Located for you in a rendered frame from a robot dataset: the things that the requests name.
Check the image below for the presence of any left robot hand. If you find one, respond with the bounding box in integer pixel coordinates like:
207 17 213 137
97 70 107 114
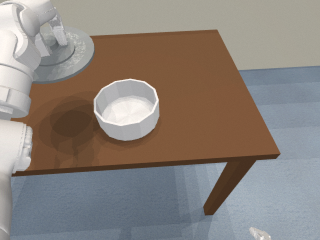
12 0 68 58

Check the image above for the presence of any right robot hand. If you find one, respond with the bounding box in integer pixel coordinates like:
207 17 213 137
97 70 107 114
249 227 272 240

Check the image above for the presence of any knob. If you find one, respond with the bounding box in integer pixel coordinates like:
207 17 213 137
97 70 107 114
43 35 59 51

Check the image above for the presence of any pot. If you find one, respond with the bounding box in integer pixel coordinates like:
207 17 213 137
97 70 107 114
94 78 160 141

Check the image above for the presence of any left robot forearm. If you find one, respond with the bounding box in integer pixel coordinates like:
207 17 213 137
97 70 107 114
0 0 41 121

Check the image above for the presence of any robot left upper arm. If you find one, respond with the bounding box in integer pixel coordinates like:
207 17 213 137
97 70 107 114
0 119 33 240

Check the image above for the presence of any table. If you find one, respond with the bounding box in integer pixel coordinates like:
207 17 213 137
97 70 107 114
10 29 281 216

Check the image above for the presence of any lid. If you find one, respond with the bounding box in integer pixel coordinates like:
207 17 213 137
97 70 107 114
32 26 95 84

